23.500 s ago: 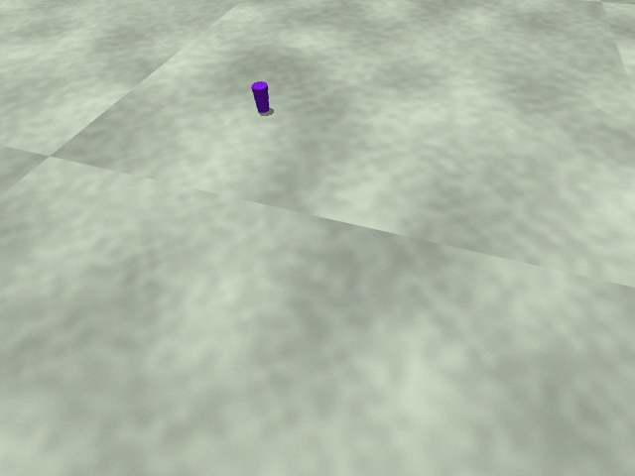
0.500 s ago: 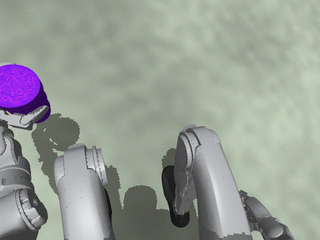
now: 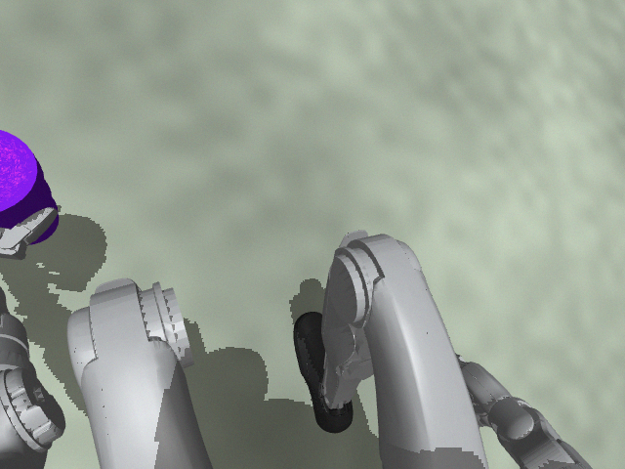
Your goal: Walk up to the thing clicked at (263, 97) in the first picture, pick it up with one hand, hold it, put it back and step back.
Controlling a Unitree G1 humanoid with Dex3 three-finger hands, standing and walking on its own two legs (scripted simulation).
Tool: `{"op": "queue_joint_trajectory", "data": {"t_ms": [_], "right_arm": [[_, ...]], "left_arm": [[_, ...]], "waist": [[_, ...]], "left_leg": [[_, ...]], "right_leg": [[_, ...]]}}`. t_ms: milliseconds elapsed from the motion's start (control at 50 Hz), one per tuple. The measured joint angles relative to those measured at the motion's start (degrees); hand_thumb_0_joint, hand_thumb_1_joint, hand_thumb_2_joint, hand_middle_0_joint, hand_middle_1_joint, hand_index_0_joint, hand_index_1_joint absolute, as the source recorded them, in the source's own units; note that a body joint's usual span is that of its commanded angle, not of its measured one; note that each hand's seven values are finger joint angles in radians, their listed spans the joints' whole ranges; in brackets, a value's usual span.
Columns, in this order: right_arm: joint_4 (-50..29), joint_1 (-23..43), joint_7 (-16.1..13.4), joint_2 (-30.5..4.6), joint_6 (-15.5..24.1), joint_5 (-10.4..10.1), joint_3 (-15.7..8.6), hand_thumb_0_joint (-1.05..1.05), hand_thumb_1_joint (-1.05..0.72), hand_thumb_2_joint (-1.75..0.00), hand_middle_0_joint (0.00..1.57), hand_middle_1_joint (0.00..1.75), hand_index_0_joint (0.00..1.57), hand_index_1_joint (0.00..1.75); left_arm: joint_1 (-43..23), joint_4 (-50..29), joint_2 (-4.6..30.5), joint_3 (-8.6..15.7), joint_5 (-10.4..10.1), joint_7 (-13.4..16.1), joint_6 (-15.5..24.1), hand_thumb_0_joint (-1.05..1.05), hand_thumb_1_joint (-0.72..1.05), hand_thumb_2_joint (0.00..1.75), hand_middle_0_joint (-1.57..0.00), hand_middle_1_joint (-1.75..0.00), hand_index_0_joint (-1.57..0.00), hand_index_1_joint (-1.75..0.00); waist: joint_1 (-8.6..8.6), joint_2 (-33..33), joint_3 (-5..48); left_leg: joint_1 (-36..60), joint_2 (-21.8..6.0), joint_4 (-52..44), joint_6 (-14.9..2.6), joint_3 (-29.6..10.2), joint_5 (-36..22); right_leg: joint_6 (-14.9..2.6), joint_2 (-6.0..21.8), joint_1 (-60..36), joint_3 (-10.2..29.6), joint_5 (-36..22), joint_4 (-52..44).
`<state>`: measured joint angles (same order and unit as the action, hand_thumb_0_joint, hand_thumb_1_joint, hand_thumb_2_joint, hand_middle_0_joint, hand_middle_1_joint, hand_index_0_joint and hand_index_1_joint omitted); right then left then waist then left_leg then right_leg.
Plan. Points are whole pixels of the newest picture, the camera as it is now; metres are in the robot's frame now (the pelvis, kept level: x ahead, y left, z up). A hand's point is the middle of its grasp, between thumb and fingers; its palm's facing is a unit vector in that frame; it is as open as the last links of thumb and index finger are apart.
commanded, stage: lower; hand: left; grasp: from the side
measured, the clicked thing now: (7, 199) +0.44 +0.29 -0.15
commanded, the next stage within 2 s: loosen in 0.98 s
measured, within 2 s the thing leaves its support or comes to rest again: rests again in 1.94 s
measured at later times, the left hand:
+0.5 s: hand (12, 202) +0.44 +0.29 -0.17, palm faces +0.35 -0.94 -0.01, open 11.6 cm
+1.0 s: hand (21, 207) +0.44 +0.29 -0.20, palm faces +0.38 -0.93 -0.01, open 11.6 cm
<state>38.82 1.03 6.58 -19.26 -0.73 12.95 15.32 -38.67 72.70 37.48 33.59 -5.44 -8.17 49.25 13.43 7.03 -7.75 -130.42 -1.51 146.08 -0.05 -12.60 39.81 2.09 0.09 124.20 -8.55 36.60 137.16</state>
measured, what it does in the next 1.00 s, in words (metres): stands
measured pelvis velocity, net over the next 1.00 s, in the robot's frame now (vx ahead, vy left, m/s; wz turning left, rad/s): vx -0.01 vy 0.01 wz -0.09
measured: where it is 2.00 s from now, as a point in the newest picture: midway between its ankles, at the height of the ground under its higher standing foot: (257, 421)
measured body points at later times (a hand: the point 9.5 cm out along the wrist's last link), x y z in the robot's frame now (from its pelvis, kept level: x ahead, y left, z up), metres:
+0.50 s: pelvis -0.01 +0.01 -0.01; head +0.24 +0.16 +0.33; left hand +0.42 +0.34 -0.17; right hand +0.13 -0.26 -0.06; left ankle +0.08 +0.13 -0.27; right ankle +0.12 -0.12 -0.27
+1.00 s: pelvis -0.01 +0.01 -0.01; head +0.24 +0.18 +0.31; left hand +0.41 +0.34 -0.19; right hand +0.13 -0.25 -0.05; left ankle +0.08 +0.13 -0.27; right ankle +0.12 -0.12 -0.27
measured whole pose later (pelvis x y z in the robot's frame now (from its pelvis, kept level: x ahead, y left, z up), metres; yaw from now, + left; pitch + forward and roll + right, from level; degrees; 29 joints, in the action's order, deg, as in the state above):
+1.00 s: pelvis -0.01 +0.01 -0.01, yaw -5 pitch +14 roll -18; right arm 33.7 9.0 7.1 -21.2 -1.1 20.3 28.4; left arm -38.4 82.7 49.5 33.6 -4.2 -0.7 59.1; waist 15.2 15.7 -17.8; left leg -127.4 -1.6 151.9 -0.4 -20.4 41.0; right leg 4.0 -2.7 118.5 -14.2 34.5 136.8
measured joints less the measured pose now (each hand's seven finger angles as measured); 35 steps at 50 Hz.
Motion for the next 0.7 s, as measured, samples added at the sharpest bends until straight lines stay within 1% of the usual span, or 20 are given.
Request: {"op": "queue_joint_trajectory", "data": {"t_ms": [80, 180, 320, 540, 700], "right_arm": [[-0.65, 0.97, 0.20, -0.28, 0.01, 0.93, 1.66, 0.00, -0.93, -0.91, 0.20, 0.30, 0.21, 0.30], [-1.31, 2.06, 0.23, -0.66, 0.05, 2.09, 3.64, 0.00, -0.93, -0.91, 0.20, 0.30, 0.21, 0.30], [-2.17, 3.26, 0.28, -1.35, 0.10, 3.48, 5.97, 0.00, -0.93, -0.91, 0.20, 0.30, 0.21, 0.30], [-3.68, 5.51, 0.50, -2.17, -0.16, 5.06, 9.04, -0.01, -0.93, -0.91, 0.20, 0.30, 0.21, 0.30], [-4.47, 7.09, 0.45, -2.12, -0.30, 6.04, 10.93, -0.01, -0.92, -0.90, 0.20, 0.30, 0.21, 0.30]], "left_arm": [[0.14, 1.46, 1.62, 0.26, 0.49, 0.19, 1.31, -0.03, -0.58, 1.08, -0.68, -0.97, -0.63, -0.98], [0.35, 2.29, 3.21, 1.13, 0.39, 0.55, 2.92, -0.04, -0.58, 1.08, -0.68, -0.97, -0.63, -0.97], [0.30, 3.79, 5.70, 1.33, 0.48, 1.51, 4.70, -0.04, -0.58, 1.08, -0.69, -0.96, -0.64, -0.97], [-0.15, 7.30, 8.40, 0.99, 0.12, 3.30, 7.10, -0.04, -0.58, 1.08, -0.69, -0.96, -0.64, -0.97], [0.01, 8.63, 9.87, 1.26, 0.59, 4.59, 8.58, -0.04, -0.59, 1.08, -0.69, -0.96, -0.64, -0.97]], "waist": [[0.55, 1.39, -1.64], [1.01, 3.00, -3.47], [1.49, 4.41, -5.41], [1.92, 5.59, -7.59], [2.05, 7.03, -8.98]], "left_leg": [[0.19, -0.02, 0.99, 0.03, -0.79, -0.02], [0.40, 0.00, 2.14, 0.01, -1.93, 0.12], [1.04, 0.12, 3.10, 0.03, -3.19, 0.60], [1.82, 0.15, 4.19, 0.00, -5.10, 0.96], [2.35, -0.07, 4.92, -0.05, -6.25, 1.12]], "right_leg": [[0.14, -0.28, -0.40, -0.56, -0.37, 0.41], [0.40, -0.65, -1.04, -1.40, -0.67, 0.68], [0.67, -0.95, -2.28, -2.36, -0.58, 0.65], [1.20, -1.56, -3.67, -3.77, -0.97, 0.31], [1.48, -2.15, -4.39, -4.57, -1.53, 0.09]]}}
